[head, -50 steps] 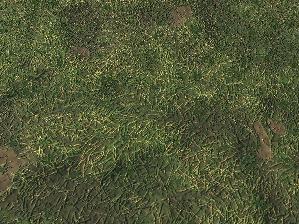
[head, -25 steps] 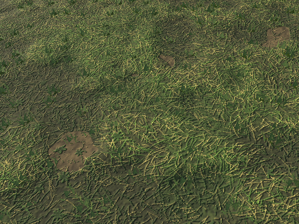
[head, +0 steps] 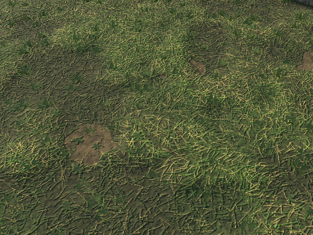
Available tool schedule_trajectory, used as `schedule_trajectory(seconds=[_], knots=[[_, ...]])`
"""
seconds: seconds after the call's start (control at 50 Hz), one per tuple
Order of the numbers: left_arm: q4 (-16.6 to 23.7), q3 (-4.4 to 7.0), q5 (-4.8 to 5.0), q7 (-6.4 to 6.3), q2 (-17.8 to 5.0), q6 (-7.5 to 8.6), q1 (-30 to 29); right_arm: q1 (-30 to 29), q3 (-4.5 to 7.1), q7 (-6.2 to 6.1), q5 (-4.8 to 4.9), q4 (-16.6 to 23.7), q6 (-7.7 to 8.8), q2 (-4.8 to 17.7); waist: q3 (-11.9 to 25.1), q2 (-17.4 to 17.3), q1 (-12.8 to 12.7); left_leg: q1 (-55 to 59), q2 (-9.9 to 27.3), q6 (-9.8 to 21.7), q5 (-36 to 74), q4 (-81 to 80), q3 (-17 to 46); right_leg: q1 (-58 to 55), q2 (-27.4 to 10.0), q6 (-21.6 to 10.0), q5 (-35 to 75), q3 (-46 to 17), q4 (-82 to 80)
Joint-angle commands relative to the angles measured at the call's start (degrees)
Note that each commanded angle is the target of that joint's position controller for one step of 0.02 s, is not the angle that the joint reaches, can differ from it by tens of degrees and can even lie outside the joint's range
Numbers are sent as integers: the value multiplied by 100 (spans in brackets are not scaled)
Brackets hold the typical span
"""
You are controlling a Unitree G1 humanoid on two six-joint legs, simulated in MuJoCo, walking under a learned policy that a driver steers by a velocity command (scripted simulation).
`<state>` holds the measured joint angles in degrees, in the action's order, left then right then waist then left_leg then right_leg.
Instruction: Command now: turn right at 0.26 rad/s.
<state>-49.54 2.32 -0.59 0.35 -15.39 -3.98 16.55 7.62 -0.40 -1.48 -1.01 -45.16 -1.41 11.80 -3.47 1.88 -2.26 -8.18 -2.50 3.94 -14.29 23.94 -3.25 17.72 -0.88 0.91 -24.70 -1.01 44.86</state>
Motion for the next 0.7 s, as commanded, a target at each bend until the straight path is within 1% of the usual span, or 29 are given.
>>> schedule_trajectory(seconds=[0.02,0.08,0.12,0.14,0.16,0.18,0.2,0.22,0.24,0.26,0.28,0.3,0.32,0.34,0.38,0.46,0.54,0.6,0.7], knots=[[408,125,-1,-11,-503,76,-214,278,365,-54,-10,139,-8,1156,172,-845,330,272,1800,918,2369,-501,1047,416,24,-61,-273,152,158],[471,115,19,9,-403,101,-212,210,413,-59,-34,116,-8,1149,258,-819,296,268,1908,971,2503,-370,1013,301,22,-147,-360,273,-34],[503,116,42,27,-364,129,-139,128,451,-54,-32,109,-12,1188,382,-838,234,260,1925,896,2645,-170,912,47,65,-238,-240,376,-428],[496,112,45,38,-327,152,-39,48,471,-51,-14,110,-25,1220,437,-818,139,174,1872,781,2576,12,784,-211,111,-301,48,444,-860],[484,107,38,43,-310,195,90,-17,496,-48,6,101,-44,1259,468,-746,6,-43,1762,560,2238,286,590,-605,158,-381,676,451,-1578],[509,152,-18,26,-522,256,124,72,505,-32,-3,80,-48,1213,445,-316,-33,-453,1484,185,1419,871,306,-985,-39,-519,1303,-153,-2396],[606,291,-112,-10,-1195,338,243,224,437,5,-57,248,-72,874,580,1090,109,-1620,746,-282,-678,2388,-335,-1693,-1493,-885,2831,-2178,-2877],[517,417,-43,-7,-1572,331,521,-351,381,-83,-13,490,-151,789,274,1426,-176,-2306,-60,-386,-2319,3205,33,-1239,-2157,-1777,4490,-2970,-2823],[512,385,0,-14,-1335,317,528,-234,400,-96,-36,407,-195,922,264,537,-51,-2346,195,-411,-2076,3772,454,-1290,-1906,-1903,4290,-2528,-2758],[573,334,45,-37,-1102,294,167,-128,415,-63,15,300,-192,934,126,268,111,-2376,279,-419,-1568,3890,550,-1172,-1527,-1754,3797,-2076,-2765],[676,290,32,-57,-947,246,-226,-29,440,-37,36,232,-160,1009,55,182,274,-2393,340,-446,-1165,3759,577,-1149,-1162,-1486,3401,-1783,-2793],[736,278,65,-84,-897,240,-347,24,467,-5,-34,206,-154,1092,128,308,279,-2420,338,-493,-919,3784,547,-1282,-998,-1396,3511,-1660,-2773],[759,270,65,-79,-859,242,-341,149,468,31,-70,150,-154,1086,331,332,274,-2345,296,-553,-768,3885,513,-1412,-878,-1373,3750,-1560,-2725],[748,279,73,-67,-878,253,-250,194,467,54,-58,150,-160,1067,449,271,254,-2334,276,-601,-683,3919,516,-1495,-859,-1365,3848,-1549,-2691],[712,317,74,-57,-963,275,-95,146,458,59,-24,199,-176,1020,478,216,192,-2447,287,-670,-608,3783,546,-1616,-838,-1362,3734,-1634,-2674],[708,352,31,-72,-1033,251,61,-22,463,19,-25,302,-194,1059,367,427,60,-2595,277,-732,-665,3226,610,-1612,-792,-1392,3072,-1992,-2703],[768,395,-16,-74,-1140,235,79,-124,454,-10,-7,397,-156,1082,394,442,7,-2473,208,-709,-770,2798,692,-1449,-794,-1470,2772,-2403,-2634],[821,407,-44,-67,-1159,228,-11,-105,430,-22,17,446,-114,1084,469,435,31,-2218,148,-638,-808,2530,716,-1282,-780,-1485,2878,-2592,-2536],[824,350,-90,-61,-1062,198,-244,100,366,-52,78,472,-49,1043,591,514,92,-1212,41,-437,-893,1702,602,-880,-693,-1300,3527,-2681,-2302]])
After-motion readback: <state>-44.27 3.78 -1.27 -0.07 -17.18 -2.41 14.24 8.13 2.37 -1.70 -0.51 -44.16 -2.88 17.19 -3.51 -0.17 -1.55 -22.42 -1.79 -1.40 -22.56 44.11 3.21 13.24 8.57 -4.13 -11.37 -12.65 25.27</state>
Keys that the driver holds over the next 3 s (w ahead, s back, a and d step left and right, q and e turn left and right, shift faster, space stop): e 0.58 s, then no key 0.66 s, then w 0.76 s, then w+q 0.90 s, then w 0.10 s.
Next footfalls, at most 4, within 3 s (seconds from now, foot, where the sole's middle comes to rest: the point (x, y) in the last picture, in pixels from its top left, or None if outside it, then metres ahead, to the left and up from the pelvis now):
0.18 right None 0.00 -0.11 -0.78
0.78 left None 0.07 0.07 -0.78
1.10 right None -0.05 -0.11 -0.78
2.02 right None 0.38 -0.23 -0.78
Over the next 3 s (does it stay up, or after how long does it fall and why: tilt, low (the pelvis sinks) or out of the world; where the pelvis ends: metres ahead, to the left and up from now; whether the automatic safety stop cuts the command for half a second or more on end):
stays up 0.77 -0.23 0.00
